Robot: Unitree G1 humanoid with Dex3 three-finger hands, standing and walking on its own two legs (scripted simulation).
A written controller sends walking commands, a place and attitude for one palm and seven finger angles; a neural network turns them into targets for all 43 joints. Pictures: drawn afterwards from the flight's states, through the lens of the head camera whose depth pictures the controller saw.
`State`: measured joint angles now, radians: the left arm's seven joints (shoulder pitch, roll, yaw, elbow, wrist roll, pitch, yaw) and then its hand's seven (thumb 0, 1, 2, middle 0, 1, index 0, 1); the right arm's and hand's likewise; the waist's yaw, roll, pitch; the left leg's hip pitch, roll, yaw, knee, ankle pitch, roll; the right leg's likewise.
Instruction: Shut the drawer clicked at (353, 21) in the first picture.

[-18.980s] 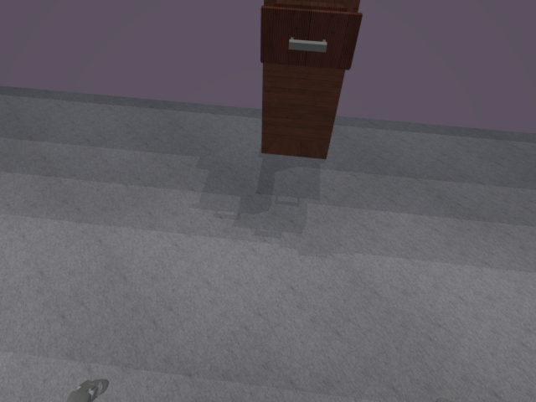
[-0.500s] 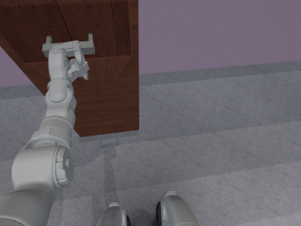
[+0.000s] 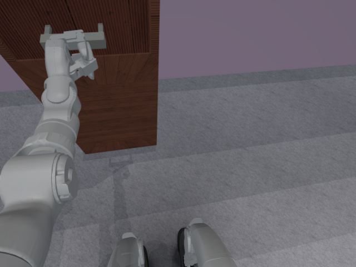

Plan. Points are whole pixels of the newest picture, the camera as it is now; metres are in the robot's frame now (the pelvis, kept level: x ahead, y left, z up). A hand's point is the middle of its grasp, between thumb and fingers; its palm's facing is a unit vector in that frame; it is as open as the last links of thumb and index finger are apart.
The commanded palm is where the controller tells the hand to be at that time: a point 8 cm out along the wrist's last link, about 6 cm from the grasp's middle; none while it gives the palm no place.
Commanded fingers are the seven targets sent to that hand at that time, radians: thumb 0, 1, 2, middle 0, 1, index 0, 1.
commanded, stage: pull the fist back off the drawer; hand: left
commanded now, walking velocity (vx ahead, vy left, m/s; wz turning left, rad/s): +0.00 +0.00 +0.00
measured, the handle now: (74, 34) +0.62 +0.15 +0.08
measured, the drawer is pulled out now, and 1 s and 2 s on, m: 0.00 0.00 0.00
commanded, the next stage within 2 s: draw the hand back to the body in 0.68 s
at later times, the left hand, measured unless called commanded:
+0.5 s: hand (91, 60) +0.55 +0.11 +0.08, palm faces +0.05 -1.00 -0.04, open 2.9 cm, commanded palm +0.52 +0.15 +0.08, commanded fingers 0.00 0.90 0.90 -1.40 -1.60 -1.40 -1.60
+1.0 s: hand (75, 70) +0.49 +0.13 +0.11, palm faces +0.08 -1.00 -0.04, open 3.2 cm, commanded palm +0.45 +0.18 +0.12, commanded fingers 0.00 0.90 0.90 -1.40 -1.60 -1.40 -1.60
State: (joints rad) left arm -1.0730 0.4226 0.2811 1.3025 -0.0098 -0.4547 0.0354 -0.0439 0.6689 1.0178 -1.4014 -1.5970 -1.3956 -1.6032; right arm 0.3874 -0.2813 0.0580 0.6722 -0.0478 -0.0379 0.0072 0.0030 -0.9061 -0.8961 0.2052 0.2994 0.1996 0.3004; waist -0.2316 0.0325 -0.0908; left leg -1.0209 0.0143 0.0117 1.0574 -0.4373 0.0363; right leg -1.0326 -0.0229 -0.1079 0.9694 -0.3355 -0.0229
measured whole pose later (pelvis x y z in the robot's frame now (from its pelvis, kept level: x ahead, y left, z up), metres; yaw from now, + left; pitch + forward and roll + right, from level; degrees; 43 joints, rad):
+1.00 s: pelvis +0.07 -0.01 +0.04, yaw -3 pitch +17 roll -1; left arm -0.44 0.23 0.24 0.63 -0.13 -0.37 -0.01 0.01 0.89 0.90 -1.40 -1.60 -1.39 -1.60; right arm 0.37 -0.25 0.00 0.58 0.01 0.05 0.04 0.01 -0.91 -0.90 0.20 0.30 0.20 0.30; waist -0.08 0.04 -0.13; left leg -0.66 0.03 0.06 0.83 -0.46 0.02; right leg -0.72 0.02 -0.05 0.79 -0.37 -0.02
